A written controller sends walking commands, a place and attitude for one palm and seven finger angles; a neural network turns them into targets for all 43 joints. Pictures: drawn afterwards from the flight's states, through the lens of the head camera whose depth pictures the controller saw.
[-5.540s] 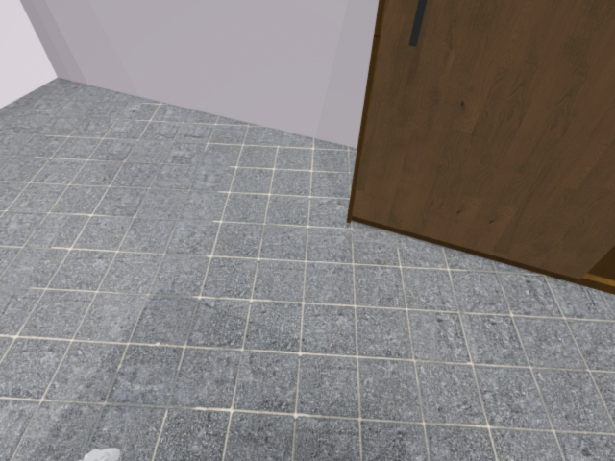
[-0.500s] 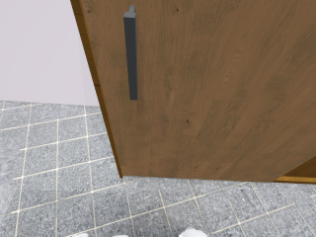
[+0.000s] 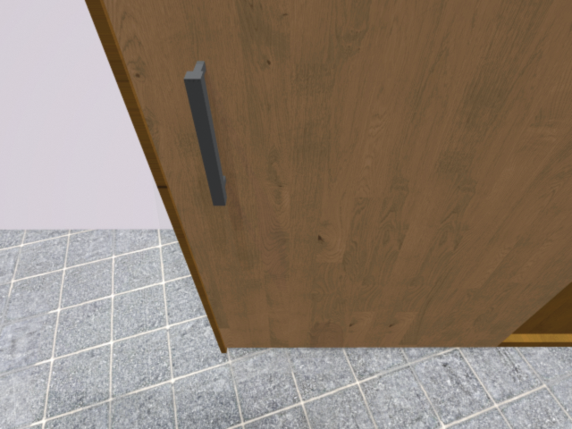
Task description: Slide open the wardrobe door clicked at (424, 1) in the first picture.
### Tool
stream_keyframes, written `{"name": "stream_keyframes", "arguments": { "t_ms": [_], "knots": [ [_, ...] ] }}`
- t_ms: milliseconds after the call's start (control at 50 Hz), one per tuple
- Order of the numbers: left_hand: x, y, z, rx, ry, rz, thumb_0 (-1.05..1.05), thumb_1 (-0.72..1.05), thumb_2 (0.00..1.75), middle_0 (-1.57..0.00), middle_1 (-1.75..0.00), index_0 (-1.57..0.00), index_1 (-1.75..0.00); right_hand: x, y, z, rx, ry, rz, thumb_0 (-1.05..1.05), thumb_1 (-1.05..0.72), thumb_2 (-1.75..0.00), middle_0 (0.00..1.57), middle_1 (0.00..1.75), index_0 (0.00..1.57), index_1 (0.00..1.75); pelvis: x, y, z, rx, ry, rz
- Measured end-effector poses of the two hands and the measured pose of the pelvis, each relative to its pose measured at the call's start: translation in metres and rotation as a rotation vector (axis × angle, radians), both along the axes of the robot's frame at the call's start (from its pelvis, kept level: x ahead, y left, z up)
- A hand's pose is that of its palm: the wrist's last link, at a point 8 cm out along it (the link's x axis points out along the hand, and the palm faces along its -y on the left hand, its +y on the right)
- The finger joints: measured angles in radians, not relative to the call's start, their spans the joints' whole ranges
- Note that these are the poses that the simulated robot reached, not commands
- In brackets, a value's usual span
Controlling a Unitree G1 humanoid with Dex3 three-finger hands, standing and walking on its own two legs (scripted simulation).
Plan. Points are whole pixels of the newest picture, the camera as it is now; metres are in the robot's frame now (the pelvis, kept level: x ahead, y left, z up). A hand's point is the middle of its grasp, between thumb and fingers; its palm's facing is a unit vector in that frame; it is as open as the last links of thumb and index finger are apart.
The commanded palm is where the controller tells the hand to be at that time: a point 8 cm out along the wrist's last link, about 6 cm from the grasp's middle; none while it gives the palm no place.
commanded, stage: come to a stop and stand still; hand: left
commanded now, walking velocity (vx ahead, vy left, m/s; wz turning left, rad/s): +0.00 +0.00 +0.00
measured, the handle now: (211, 140) +0.48 +0.14 +0.16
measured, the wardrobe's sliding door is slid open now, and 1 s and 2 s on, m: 0.00 0.00 0.00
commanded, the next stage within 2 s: look again from close up in 0.98 s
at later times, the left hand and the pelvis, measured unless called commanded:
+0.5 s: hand out of the picture -0.03 +0.13 -0.18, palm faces +0.04 -0.99 -0.16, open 7.4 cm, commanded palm none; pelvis -0.01 -0.01 +0.00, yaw +0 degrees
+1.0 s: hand out of the picture +0.00 +0.22 -0.18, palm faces +0.00 -0.98 -0.21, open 7.4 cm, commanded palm none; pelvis -0.01 +0.03 +0.00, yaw -1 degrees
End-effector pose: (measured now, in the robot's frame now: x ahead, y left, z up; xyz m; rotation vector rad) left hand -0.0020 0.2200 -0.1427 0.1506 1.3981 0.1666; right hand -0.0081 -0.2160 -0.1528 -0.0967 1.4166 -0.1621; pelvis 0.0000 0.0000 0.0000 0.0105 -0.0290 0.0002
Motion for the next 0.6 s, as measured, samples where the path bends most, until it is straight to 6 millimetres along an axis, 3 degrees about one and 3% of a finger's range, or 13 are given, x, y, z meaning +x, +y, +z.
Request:
{"name": "stream_keyframes", "arguments": {
  "t_ms": [140,280,460,600],
  "knots": [
    [-0.015,-0.018,-0.001,-0.020,0.022,0.018,0.01,0.92,0.90,-0.20,-0.30,-0.20,-0.30,-0.030,0.001,0.000,0.023,0.076,-0.008,0.00,-0.91,-0.89,0.20,0.30,0.20,0.30,-0.003,-0.010,0.001,-0.002,-0.003,0.004],
    [-0.028,-0.034,-0.002,-0.042,0.045,0.036,0.01,0.91,0.90,-0.20,-0.30,-0.20,-0.30,-0.042,0.001,0.000,0.031,0.105,-0.013,0.00,-0.91,-0.89,0.20,0.30,0.20,0.30,-0.004,-0.015,0.001,-0.004,-0.003,0.007],
    [-0.033,-0.041,-0.004,-0.047,0.043,0.032,0.00,0.91,0.90,-0.20,-0.30,-0.20,-0.30,-0.029,-0.001,-0.001,0.026,0.066,-0.003,0.00,-0.91,-0.89,0.20,0.30,0.20,0.30,-0.006,-0.015,-0.001,-0.016,0.010,0.001],
    [-0.026,-0.014,-0.012,-0.037,0.001,-0.003,0.01,0.91,0.90,-0.20,-0.30,-0.20,-0.30,-0.003,0.000,-0.003,-0.025,-0.068,0.007,0.02,-0.93,-0.89,0.19,0.30,0.20,0.30,-0.011,0.004,-0.009,-0.030,0.004,-0.005]
  ]
}}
